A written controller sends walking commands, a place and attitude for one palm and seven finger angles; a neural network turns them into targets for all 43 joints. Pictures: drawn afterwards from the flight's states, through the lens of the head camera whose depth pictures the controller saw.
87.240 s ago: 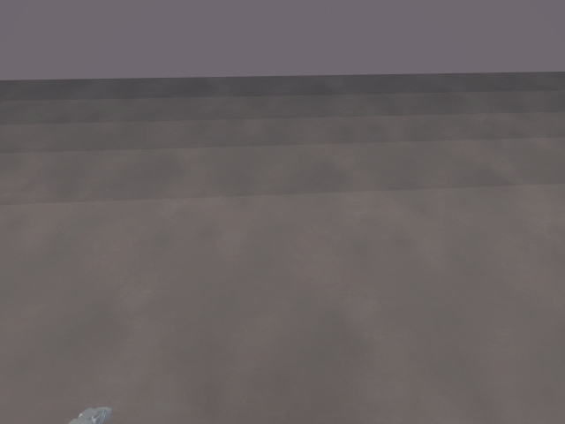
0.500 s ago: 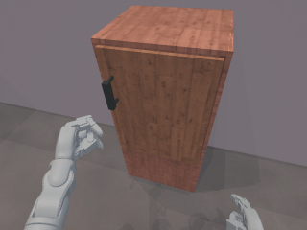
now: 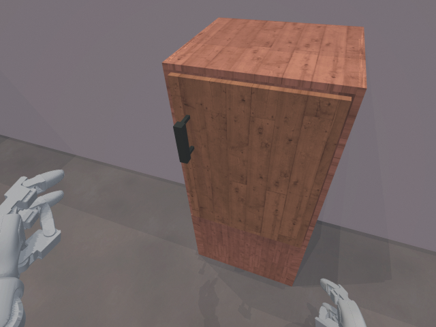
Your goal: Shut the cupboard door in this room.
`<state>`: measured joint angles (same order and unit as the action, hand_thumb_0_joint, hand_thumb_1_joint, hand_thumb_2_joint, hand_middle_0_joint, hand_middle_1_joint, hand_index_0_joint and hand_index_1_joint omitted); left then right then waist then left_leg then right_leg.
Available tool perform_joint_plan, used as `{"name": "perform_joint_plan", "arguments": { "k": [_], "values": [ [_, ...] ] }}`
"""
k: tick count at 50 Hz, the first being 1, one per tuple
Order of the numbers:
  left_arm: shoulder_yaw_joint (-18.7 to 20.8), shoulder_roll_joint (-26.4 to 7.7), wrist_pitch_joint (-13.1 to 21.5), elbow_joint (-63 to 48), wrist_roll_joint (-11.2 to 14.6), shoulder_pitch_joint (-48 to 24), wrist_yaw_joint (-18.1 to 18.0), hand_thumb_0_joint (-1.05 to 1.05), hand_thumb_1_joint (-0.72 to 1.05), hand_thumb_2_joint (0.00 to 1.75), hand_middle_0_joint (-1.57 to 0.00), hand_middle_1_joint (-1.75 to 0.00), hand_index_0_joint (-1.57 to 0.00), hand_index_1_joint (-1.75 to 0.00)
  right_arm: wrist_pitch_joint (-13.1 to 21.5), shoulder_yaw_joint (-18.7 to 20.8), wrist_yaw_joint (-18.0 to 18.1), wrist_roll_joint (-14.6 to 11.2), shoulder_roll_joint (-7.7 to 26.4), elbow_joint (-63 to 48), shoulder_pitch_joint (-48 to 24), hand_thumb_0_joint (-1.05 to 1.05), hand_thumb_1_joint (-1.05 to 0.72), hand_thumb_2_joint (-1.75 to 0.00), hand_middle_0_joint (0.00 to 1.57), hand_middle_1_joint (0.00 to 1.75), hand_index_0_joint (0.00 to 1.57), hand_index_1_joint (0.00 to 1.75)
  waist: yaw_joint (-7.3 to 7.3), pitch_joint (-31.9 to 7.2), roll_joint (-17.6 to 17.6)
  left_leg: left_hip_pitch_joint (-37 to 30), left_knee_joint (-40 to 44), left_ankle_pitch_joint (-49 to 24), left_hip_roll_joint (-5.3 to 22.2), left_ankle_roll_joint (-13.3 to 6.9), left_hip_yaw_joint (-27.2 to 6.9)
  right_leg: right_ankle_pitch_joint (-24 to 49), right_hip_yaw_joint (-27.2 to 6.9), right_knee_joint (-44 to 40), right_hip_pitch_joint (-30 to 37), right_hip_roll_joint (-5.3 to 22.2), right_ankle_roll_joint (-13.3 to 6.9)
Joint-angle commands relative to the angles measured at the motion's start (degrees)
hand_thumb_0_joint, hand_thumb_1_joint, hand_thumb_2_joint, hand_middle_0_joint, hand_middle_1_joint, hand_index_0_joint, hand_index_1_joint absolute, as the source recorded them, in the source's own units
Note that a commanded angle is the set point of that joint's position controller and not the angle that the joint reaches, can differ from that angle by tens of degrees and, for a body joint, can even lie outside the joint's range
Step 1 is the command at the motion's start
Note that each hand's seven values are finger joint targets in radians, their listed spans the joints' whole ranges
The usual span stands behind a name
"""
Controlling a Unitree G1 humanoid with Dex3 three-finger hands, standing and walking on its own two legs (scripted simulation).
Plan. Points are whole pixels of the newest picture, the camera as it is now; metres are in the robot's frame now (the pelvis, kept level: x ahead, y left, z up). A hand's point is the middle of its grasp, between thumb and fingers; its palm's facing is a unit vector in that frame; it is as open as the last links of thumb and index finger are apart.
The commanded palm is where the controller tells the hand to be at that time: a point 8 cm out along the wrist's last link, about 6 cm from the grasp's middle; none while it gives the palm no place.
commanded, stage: draw the hand back to the body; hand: left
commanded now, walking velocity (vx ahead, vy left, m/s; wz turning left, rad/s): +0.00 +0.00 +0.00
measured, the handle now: (185, 138) +0.58 +0.17 +0.02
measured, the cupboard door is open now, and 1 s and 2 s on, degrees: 0 0 0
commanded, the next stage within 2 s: step back with the hand held close in 0.38 s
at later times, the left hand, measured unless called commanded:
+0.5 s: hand (57, 236) +0.19 +0.25 +0.16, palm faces +0.43 -0.81 -0.39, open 7.4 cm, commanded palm +0.14 +0.29 +0.17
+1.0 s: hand (45, 242) +0.18 +0.26 +0.16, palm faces +0.35 -0.80 -0.48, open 7.4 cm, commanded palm +0.12 +0.31 +0.17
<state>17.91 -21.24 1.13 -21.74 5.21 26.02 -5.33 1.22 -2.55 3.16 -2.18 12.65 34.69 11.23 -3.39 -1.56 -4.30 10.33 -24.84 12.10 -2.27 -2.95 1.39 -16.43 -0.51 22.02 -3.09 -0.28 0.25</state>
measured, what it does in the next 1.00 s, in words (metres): stands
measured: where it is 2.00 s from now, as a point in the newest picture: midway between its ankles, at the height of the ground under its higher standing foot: outside the picture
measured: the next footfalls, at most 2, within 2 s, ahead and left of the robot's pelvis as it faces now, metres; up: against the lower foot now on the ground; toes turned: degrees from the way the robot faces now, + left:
right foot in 1.78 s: -0.21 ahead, -0.11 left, +0.00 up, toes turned +4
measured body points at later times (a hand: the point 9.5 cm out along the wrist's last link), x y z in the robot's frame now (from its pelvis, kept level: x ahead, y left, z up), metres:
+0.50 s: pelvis -0.01 -0.01 +0.00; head -0.03 -0.03 +0.45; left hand +0.16 +0.29 +0.18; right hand +0.18 -0.23 -0.08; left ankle +0.02 +0.08 -0.74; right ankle -0.05 -0.12 -0.74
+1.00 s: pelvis -0.03 +0.01 -0.01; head -0.03 +0.00 +0.44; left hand +0.15 +0.30 +0.18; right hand +0.14 -0.24 -0.08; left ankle +0.02 +0.08 -0.74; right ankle -0.05 -0.12 -0.74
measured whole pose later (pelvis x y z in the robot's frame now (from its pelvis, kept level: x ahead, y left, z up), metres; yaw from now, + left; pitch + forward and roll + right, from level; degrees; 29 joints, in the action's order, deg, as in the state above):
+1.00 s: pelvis -0.03 +0.01 -0.01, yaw -1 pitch +2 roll -1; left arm 22.2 -25.6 7.9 -26.0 4.9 31.4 -7.3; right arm -2.9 0.2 5.3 -2.2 13.8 30.9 10.5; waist 0.1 -2.3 -2.4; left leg 20.0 -28.9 10.9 -1.5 -3.7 2.7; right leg -15.6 -1.6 27.5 -13.8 -0.8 1.1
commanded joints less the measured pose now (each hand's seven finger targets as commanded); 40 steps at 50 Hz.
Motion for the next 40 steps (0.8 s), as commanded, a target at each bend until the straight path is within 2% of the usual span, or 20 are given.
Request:
{"name": "perform_joint_plan", "arguments": {
  "k": [1, 3, 4, 6, 8, 12, 13, 15, 18, 19, 21, 25, 26, 27, 28, 29, 31, 35, 38, 40],
  "values": [
    [7.88, -9.91, 4.03, -12.63, 0.09, -3.64, -0.95, 0.0, 0.9, 0.9, -0.2, -0.3, -0.2, -0.3, 4.24, 2.78, 0.46, -0.03, 6.16, -9.33, -8.44, 0.0, -0.9, -0.9, 0.2, 0.3, 0.2, 0.3, 0.27, -2.66, -0.29, -6.19, 3.96, -9.28, 4.12, 1.78, -3.7, 10.72, 1.67, -2.43, -6.23, -0.51, -1.03],
    [6.11, -8.53, 3.71, -11.43, -0.26, -5.14, -1.01, 0.0, 0.9, 0.9, -0.2, -0.3, -0.2, -0.3, 4.74, 3.19, 0.62, 0.02, 6.87, -8.9, -8.41, 0.0, -0.9, -0.9, 0.2, 0.3, 0.2, 0.3, 0.77, -0.63, 0.74, -5.86, 4.39, -6.99, 4.25, 1.51, -3.9, 9.25, 1.45, -3.31, -7.62, -0.65, -0.83],
    [5.74, -8.45, 3.68, -11.16, -0.32, -5.98, -1.2, 0.0, 0.9, 0.9, -0.2, -0.3, -0.2, -0.3, 4.75, 3.14, 0.71, 0.02, 6.98, -8.79, -7.95, 0.0, -0.9, -0.9, 0.2, 0.3, 0.2, 0.3, 0.98, -0.62, -0.01, -5.96, 4.6, -6.02, 4.08, 1.46, -3.87, 8.5, 1.4, -3.0, -7.53, -0.34, -0.85],
    [5.73, -8.57, 3.79, -10.76, -0.47, -6.66, -1.44, 0.0, 0.9, 0.9, -0.2, -0.3, -0.2, -0.3, 4.97, 3.27, 0.94, 0.12, 7.04, -8.77, -7.97, 0.0, -0.9, -0.9, 0.2, 0.3, 0.2, 0.3, 0.89, -0.99, 2.39, -6.01, 4.67, -4.68, 3.99, 1.19, -4.01, 7.5, 1.33, -3.12, -7.73, -0.41, -0.74],
    [7.53, -10.76, 4.14, -11.86, -0.65, -6.9, -1.65, 0.0, 0.9, 0.9, -0.2, -0.3, -0.2, -0.3, 5.4, 3.5, 1.14, 0.23, 7.27, -8.55, -8.23, 0.0, -0.9, -0.9, 0.2, 0.3, 0.2, 0.3, 0.25, -2.37, 2.32, -6.12, 4.41, -5.63, 3.84, 1.03, -3.79, 8.29, 1.14, -3.29, -6.6, -0.4, -0.81],
    [7.76, -10.79, 4.65, -13.39, -0.56, -6.62, -1.8, 0.0, 0.9, 0.9, -0.2, -0.3, -0.2, -0.3, 5.71, 3.07, 1.22, 0.16, 6.46, -8.56, -8.64, 0.0, -0.9, -0.9, 0.2, 0.3, 0.2, 0.3, -0.01, -2.8, -0.33, -5.89, 4.28, -5.0, 3.5, 1.23, -3.42, 7.49, 0.95, -3.11, -5.97, -0.21, -1.02],
    [9.39, -12.27, 4.66, -13.33, -0.5, -6.44, -1.87, 0.0, 0.9, 0.9, -0.2, -0.3, -0.2, -0.3, 5.98, 3.2, 1.35, 0.3, 6.67, -8.32, -8.62, 0.0, -0.9, -0.9, 0.2, 0.3, 0.2, 0.3, -0.37, -2.58, 0.53, -5.34, 4.16, -5.3, 3.47, 1.2, -3.46, 7.9, 0.93, -3.71, -5.71, -0.37, -1.02],
    [8.68, -11.22, 4.86, -12.96, -0.37, -5.69, -1.75, 0.0, 0.9, 0.9, -0.2, -0.3, -0.2, -0.3, 6.07, 2.95, 1.32, 0.18, 6.17, -8.49, -8.88, 0.0, -0.9, -0.9, 0.2, 0.3, 0.2, 0.3, -0.25, -1.01, -1.85, -5.19, 4.24, -4.87, 3.43, 1.35, -2.9, 7.44, 0.76, -3.68, -6.41, -0.16, -1.13],
    [9.4, -11.25, 4.71, -11.68, -0.27, -4.45, -1.55, 0.0, 0.9, 0.9, -0.2, -0.3, -0.2, -0.3, 6.2, 3.17, 1.3, 0.32, 6.43, -8.28, -8.59, 0.0, -0.9, -0.9, 0.2, 0.3, 0.2, 0.3, -0.47, -0.69, -1.04, -5.05, 4.29, -6.0, 3.57, 1.44, -2.89, 8.47, 0.83, -4.12, -6.21, -0.58, -1.12],
    [7.87, -9.78, 4.69, -11.7, -0.08, -4.65, -1.35, 0.0, 0.9, 0.9, -0.2, -0.3, -0.2, -0.3, 6.02, 2.9, 1.15, 0.19, 6.17, -8.52, -8.42, 0.0, -0.9, -0.9, 0.2, 0.3, 0.2, 0.3, -0.04, -0.24, -0.8, -5.02, 4.36, -5.94, 3.54, 1.49, -2.8, 8.1, 0.95, -3.73, -6.25, -0.29, -1.09],
    [8.15, -10.07, 4.78, -11.63, -0.09, -4.81, -1.29, 0.0, 0.9, 0.9, -0.2, -0.3, -0.2, -0.3, 6.0, 3.07, 1.13, 0.23, 6.26, -8.65, -8.52, 0.0, -0.9, -0.9, 0.2, 0.3, 0.2, 0.3, -0.04, 0.02, -0.9, -5.21, 4.44, -4.86, 3.6, 1.4, -2.62, 7.27, 0.77, -4.04, -6.9, -0.37, -0.97],
    [8.19, -10.06, 4.87, -11.53, 0.15, -4.05, -1.1, 0.0, 0.9, 0.9, -0.2, -0.3, -0.2, -0.3, 5.87, 3.27, 1.17, 0.24, 6.4, -8.86, -8.48, 0.0, -0.9, -0.9, 0.2, 0.3, 0.2, 0.3, -0.1, -1.44, 2.25, -5.6, 3.79, -6.5, 3.4, 1.0, -2.19, 8.63, 0.62, -4.08, -6.25, -0.24, -0.77],
    [13.74, -16.04, 7.16, -15.17, -0.43, -8.73, -1.5, 0.0, 0.9, 0.9, -0.2, -0.3, -0.2, -0.3, 4.78, 3.71, 1.16, 0.14, 7.49, -10.4, -7.99, 0.0, -0.9, -0.9, 0.2, 0.3, 0.2, 0.3, 1.76, -0.24, 0.75, -2.25, 0.38, -3.17, 4.36, -0.44, -3.2, 9.73, -4.19, -6.5, -10.29, 3.19, -0.64],
    [11.25, -12.95, 7.84, -10.91, -0.2, -4.49, -1.31, 0.0, 0.9, 0.9, -0.2, -0.3, -0.2, -0.3, 4.07, 3.54, 1.4, 0.42, 6.9, -9.24, -8.06, 0.0, -0.9, -0.9, 0.2, 0.3, 0.2, 0.3, 2.19, -0.59, 2.1, -2.45, -1.09, -3.23, 3.9, -0.47, -3.44, 10.1, -4.86, -6.92, -11.7, 4.48, -0.96],
    [11.65, -13.45, 8.71, -11.17, -0.31, -3.81, -1.3, 0.0, 0.9, 0.9, -0.2, -0.3, -0.2, -0.3, 3.64, 3.82, 1.45, 0.66, 6.95, -9.24, -7.85, 0.0, -0.9, -0.9, 0.2, 0.3, 0.2, 0.3, 1.97, -1.09, 2.93, -2.21, -1.61, -4.89, 3.86, -0.19, -3.38, 12.89, -4.56, -6.68, -11.7, 4.92, -0.9],
    [9.99, -11.93, 9.14, -10.62, -0.46, -2.48, -1.19, 0.0, 0.9, 0.9, -0.2, -0.3, -0.2, -0.3, 3.17, 3.92, 1.49, 0.63, 6.93, -9.07, -8.03, 0.0, -0.9, -0.9, 0.2, 0.3, 0.2, 0.3, 2.34, -2.41, 2.22, -2.2, -1.96, -6.32, 4.12, -0.12, -3.08, 14.41, -4.46, -5.33, -11.62, 5.39, -0.95],
    [9.81, -11.54, 9.68, -9.79, -0.4, -0.46, -1.38, 0.0, 0.9, 0.9, -0.2, -0.3, -0.2, -0.3, 2.3, 4.4, 1.59, 0.57, 7.1, -9.2, -7.49, 0.0, -0.9, -0.9, 0.2, 0.3, 0.2, 0.3, 2.38, -5.19, 2.13, -2.74, -1.83, -10.42, 4.8, -0.04, -2.99, 17.71, -3.81, -2.93, -10.67, 5.21, -0.63],
    [10.67, -13.01, 9.65, -11.21, -0.38, 0.05, -1.82, 0.0, 0.9, 0.9, -0.2, -0.3, -0.2, -0.3, 0.72, 4.94, 2.11, 0.3, 7.35, -10.08, -7.49, 0.0, -0.9, -0.9, 0.2, 0.3, 0.2, 0.3, 2.51, -8.48, 3.76, -2.97, -2.6, -19.3, 5.79, 0.07, -2.84, 25.5, -2.58, 0.86, -8.8, 4.62, 0.06],
    [12.7, -15.27, 9.32, -12.24, -0.22, 1.11, -2.24, 0.0, 0.9, 0.9, -0.2, -0.3, -0.2, -0.3, -0.48, 5.21, 2.48, 0.35, 7.7, -11.03, -7.83, 0.0, -0.9, -0.9, 0.2, 0.3, 0.2, 0.3, 2.37, -9.72, 3.54, -3.0, -2.69, -22.38, 6.21, 0.06, -2.68, 27.95, -2.44, 2.52, -8.52, 4.18, 0.29],
    [11.93, -14.34, 9.2, -13.06, -0.15, 2.13, -2.43, 0.0, 0.9, 0.9, -0.2, -0.3, -0.2, -0.3, -1.18, 5.14, 2.41, 0.06, 7.49, -11.79, -7.43, 0.0, -0.9, -0.9, 0.2, 0.3, 0.2, 0.3, 2.57, -9.68, 3.25, -0.83, -2.05, -22.73, 6.73, 0.13, -3.45, 26.05, -2.3, 3.94, -7.37, 3.8, 0.08]
  ]
}}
